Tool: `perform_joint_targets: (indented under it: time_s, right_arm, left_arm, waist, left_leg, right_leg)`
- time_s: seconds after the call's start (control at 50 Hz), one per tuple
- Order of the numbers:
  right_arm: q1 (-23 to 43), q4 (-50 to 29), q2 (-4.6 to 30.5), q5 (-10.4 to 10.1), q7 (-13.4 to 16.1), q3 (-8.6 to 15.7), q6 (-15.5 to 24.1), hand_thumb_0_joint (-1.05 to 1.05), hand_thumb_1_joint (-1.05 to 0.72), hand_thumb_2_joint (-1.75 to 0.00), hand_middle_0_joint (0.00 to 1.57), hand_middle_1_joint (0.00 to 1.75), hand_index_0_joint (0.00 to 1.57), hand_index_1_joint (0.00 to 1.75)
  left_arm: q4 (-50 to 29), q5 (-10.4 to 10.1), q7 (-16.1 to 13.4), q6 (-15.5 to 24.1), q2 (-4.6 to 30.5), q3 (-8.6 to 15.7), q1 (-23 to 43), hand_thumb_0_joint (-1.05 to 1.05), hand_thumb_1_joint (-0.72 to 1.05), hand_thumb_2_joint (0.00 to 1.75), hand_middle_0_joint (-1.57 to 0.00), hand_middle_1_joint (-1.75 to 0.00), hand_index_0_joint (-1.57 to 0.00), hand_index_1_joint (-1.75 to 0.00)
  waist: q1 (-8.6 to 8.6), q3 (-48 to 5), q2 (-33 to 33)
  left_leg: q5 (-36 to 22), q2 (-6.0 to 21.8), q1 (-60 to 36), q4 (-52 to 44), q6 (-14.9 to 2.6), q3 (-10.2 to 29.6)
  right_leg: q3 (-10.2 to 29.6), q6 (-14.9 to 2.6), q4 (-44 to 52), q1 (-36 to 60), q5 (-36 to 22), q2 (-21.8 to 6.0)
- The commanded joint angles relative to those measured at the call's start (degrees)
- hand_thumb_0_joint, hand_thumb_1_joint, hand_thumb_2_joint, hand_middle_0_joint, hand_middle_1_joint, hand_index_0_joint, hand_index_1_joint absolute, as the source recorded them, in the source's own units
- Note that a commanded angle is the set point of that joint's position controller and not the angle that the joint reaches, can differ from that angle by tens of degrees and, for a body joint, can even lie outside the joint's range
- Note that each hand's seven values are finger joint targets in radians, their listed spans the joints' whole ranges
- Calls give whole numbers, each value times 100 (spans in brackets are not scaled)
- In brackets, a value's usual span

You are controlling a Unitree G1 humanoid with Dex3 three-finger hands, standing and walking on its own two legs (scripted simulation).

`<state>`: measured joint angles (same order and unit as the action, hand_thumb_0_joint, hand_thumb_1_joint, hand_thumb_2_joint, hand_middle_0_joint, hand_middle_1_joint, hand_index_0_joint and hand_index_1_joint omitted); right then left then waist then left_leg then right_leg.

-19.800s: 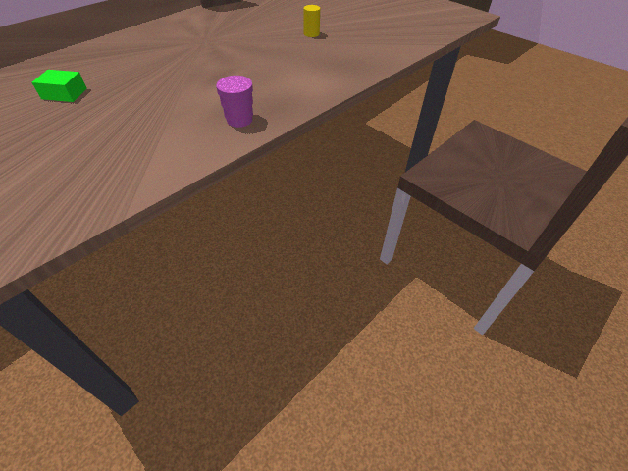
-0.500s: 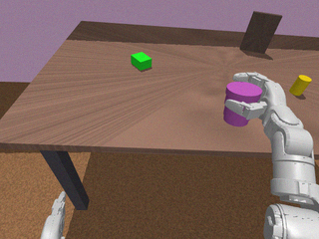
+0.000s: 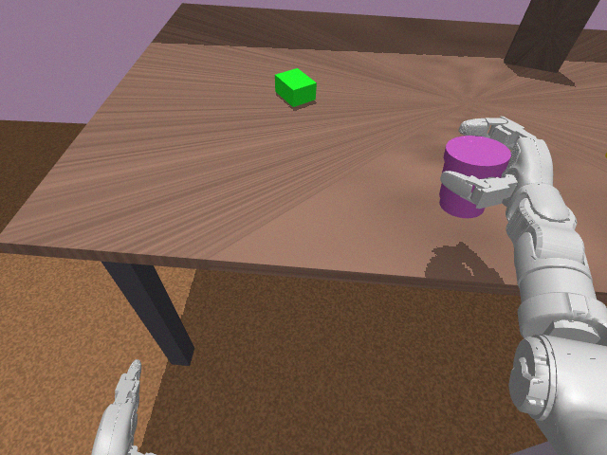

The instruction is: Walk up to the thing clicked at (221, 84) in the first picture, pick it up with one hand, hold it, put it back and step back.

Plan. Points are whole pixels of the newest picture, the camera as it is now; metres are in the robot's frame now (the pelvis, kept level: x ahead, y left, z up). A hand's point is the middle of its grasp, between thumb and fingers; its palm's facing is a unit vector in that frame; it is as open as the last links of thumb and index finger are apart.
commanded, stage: crouch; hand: right
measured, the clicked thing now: (469, 179) +0.45 -0.19 +0.14
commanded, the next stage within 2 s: lower in 0.46 s
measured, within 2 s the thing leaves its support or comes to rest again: rests again in 1.46 s
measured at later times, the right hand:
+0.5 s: hand (460, 162) +0.49 -0.19 +0.13, palm faces +0.10 +1.00 -0.01, open 10.6 cm
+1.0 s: hand (445, 185) +0.50 -0.19 +0.08, palm faces +0.08 +1.00 +0.01, open 10.6 cm
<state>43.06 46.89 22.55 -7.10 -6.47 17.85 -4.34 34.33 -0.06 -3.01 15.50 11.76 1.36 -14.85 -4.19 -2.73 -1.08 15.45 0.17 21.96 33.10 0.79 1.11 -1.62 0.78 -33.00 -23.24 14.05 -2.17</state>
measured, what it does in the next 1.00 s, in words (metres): stands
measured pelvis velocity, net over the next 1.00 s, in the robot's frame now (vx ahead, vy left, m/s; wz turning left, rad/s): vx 0.01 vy -0.01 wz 0.02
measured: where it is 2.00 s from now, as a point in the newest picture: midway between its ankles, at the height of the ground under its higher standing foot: outside the picture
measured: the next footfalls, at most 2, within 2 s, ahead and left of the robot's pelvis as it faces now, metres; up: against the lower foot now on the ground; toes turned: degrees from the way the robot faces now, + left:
none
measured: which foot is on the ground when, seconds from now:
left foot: down 0.00-1.00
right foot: down 0.00-1.00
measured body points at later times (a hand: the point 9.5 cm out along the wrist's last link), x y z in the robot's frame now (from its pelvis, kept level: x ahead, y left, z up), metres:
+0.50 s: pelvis +0.01 -0.01 +0.00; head +0.06 -0.01 +0.44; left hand +0.15 +0.25 -0.07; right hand +0.48 -0.25 +0.14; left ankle +0.01 +0.13 -0.73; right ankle +0.03 -0.13 -0.73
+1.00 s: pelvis +0.01 -0.01 -0.02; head +0.08 -0.03 +0.43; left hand +0.15 +0.26 -0.07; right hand +0.49 -0.24 +0.08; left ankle +0.01 +0.13 -0.73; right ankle +0.03 -0.13 -0.73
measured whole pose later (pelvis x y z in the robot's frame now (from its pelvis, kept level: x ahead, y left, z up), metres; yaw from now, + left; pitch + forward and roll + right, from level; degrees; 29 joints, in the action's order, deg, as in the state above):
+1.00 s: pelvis +0.01 -0.01 -0.02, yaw +1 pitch +12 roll +1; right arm 45.0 58.1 24.0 -5.7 -7.5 20.6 11.6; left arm 23.1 0.5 -1.7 8.4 12.7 1.3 -16.5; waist -8.1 -4.5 0.6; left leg 19.5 -0.8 34.0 41.2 1.3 1.5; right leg -1.7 0.3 -43.7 -36.2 19.7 -3.3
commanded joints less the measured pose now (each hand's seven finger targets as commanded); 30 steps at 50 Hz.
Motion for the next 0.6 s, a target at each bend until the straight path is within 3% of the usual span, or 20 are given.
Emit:
perform_joint_targets:
  time_s: [0.0,0.04,0.08,0.1,0.14,0.18,0.2,0.26,0.3,0.32,0.36,0.38,0.4,0.42,0.48,0.5,0.52,0.54,0.56,0.58]
  right_arm:
    - [3986,-1918,1509,-231,-168,215,950,0,-5,-127,123,140,129,140]
    - [3883,-1576,1389,-225,-221,123,1021,0,-7,-129,125,141,130,141]
    - [3787,-1186,1500,-200,-221,207,1079,0,-6,-127,125,141,130,141]
    - [3852,-1269,1565,-180,-206,237,1115,0,-6,-127,124,140,129,140]
    - [3629,-703,1571,-140,-177,267,1154,0,-5,-127,124,140,129,140]
    - [3563,-692,1582,-136,-144,318,1242,0,-5,-128,124,141,129,141]
    - [3622,-777,1751,-109,-110,411,1292,0,-5,-128,124,141,129,141]
    - [3388,-366,1550,-104,-87,340,1329,0,-3,-130,125,143,131,143]
    - [3450,-533,1784,-83,-49,486,1432,0,-2,-131,126,144,132,144]
    - [3352,-314,1570,-77,-54,344,1422,0,-2,-131,126,144,132,144]
    - [3903,-1117,1818,-76,-36,435,1578,0,-3,-131,127,144,132,145]
    - [3805,-835,1748,-73,-27,393,1555,0,-3,-130,126,143,131,143]
    - [3738,-806,1604,-69,-49,279,1574,0,-5,-130,127,144,132,144]
    - [4093,-1275,1652,-99,-61,280,1639,0,-4,-129,126,143,131,143]
    - [3804,-948,1636,-111,-76,307,1637,0,-9,-128,127,141,131,141]
    - [3607,-649,1351,-131,-99,198,1613,0,-7,-127,126,141,130,141]
    - [3565,-673,1300,-124,-120,173,1624,0,-8,-127,126,141,131,141]
    - [3781,-905,1599,-105,-114,299,1667,0,-11,-127,127,140,131,140]
    - [3813,-813,1711,-61,-92,372,1655,0,-10,-126,126,140,130,140]
    - [3605,-454,1562,-57,-95,287,1637,0,-10,-126,126,140,130,140]
  left_arm:
    - [-1201,-58,-159,254,984,501,637,0,-54,5,-4,-4,-5,-4]
    - [-923,-59,-182,176,783,279,504,0,-55,5,-4,-4,-4,-4]
    - [-1142,-52,-220,138,981,399,658,0,-55,5,-4,-4,-4,-4]
    - [-1142,-48,-213,110,894,293,764,0,-54,5,-4,-4,-5,-3]
    - [-616,-27,-170,5,750,252,358,0,-54,4,-4,-4,-4,-3]
    - [-984,-35,-106,-8,690,121,594,0,-53,3,-4,-4,-5,-3]
    - [-1351,-26,-123,-1,903,289,791,0,-53,3,-4,-4,-5,-3]
    - [-920,-10,-46,-121,658,134,78,0,-53,3,-4,-3,-5,-2]
    - [-1412,-30,-39,-120,836,259,355,0,-52,3,-4,-3,-5,-2]
    - [-1155,-19,-19,-177,717,180,93,0,-52,3,-4,-3,-5,-2]
    - [-1615,-20,-29,-179,937,368,296,0,-52,3,-4,-3,-5,-2]
    - [-1427,-22,-65,-198,1084,534,178,0,-52,3,-4,-3,-5,-2]
    - [-1379,-25,-54,-209,953,389,162,0,-53,3,-4,-4,-5,-2]
    - [-1714,-36,-69,-187,1038,473,308,0,-53,3,-4,-4,-5,-2]
    - [-1403,-65,-84,-231,885,349,239,0,-54,4,-4,-4,-5,-3]
    - [-1365,-62,-80,-250,900,416,33,0,-54,5,-4,-4,-4,-3]
    - [-1437,-66,-56,-251,772,237,118,0,-54,4,-4,-4,-4,-3]
    - [-1717,-71,-69,-241,922,319,445,0,-53,3,-4,-3,-5,-2]
    - [-1391,-56,-73,-284,887,312,342,0,-54,4,-4,-4,-4,-4]
    - [-1108,-46,-47,-336,875,389,90,0,-54,4,-4,-4,-4,-4]
  waist:
    - [-188,-2682,-158]
    - [-130,-2658,-363]
    - [-155,-2718,-237]
    - [-82,-2788,-327]
    - [-76,-2251,-493]
    - [-17,-2271,-323]
    - [-60,-2590,-298]
    - [-134,-2030,-315]
    - [-108,-2417,-218]
    - [-149,-2192,-240]
    - [-177,-2793,-302]
    - [-231,-2816,-326]
    - [-212,-2700,-392]
    - [-290,-3024,-344]
    - [-192,-2846,-414]
    - [-308,-2667,-261]
    - [-237,-2728,-304]
    - [-211,-3079,-320]
    - [-158,-2962,-465]
    - [-203,-2562,-474]
  left_leg:
    - [-1605,-119,-326,-333,-2,-157]
    - [-1618,-109,-193,-314,-26,-142]
    - [-1519,-123,-237,-336,-35,-168]
    - [-1546,-129,-248,-324,-42,-174]
    - [-1249,-140,-61,-369,-63,-177]
    - [-1130,-174,-139,-394,-64,-206]
    - [-1177,-173,-248,-385,-58,-197]
    - [-1207,-202,-43,-380,-54,-205]
    - [-1406,-191,-231,-311,-39,-185]
    - [-1404,-194,-102,-307,-32,-178]
    - [-1733,-170,-301,-227,-15,-133]
    - [-1762,-187,-156,-188,-26,-151]
    - [-1772,-181,-71,-173,-30,-150]
    - [-1882,-183,-169,-159,-22,-159]
    - [-1899,-170,-99,-137,-24,-168]
    - [-1885,-195,-14,-132,-24,-193]
    - [-1961,-196,-20,-97,-25,-195]
    - [-2056,-173,-152,-75,-14,-176]
    - [-2055,-182,17,-38,-21,-166]
    - [-1959,-190,92,-44,-40,-176]
  right_leg:
    - [56,-156,157,1609,-1191,105]
    - [58,-143,116,1575,-1281,123]
    - [80,-141,129,1493,-1193,108]
    - [80,-122,117,1518,-1275,104]
    - [46,-112,169,1129,-913,116]
    - [58,-104,220,1011,-807,96]
    - [42,-104,202,1128,-837,92]
    - [25,-107,181,913,-879,86]
    - [8,-121,117,958,-1091,83]
    - [-16,-130,100,919,-1063,91]
    - [-16,-142,-5,1181,-1354,100]
    - [3,-137,-27,1314,-1458,76]
    - [1,-136,-71,1302,-1502,77]
    - [21,-140,-113,1470,-1597,67]
    - [23,-138,-183,1386,-1688,77]
    - [47,-147,-175,1302,-1698,60]
    - [60,-139,-216,1293,-1875,54]
    - [49,-144,-271,1378,-1953,60]
    - [39,-126,-304,1408,-2078,48]
    - [28,-109,-291,1134,-1941,53]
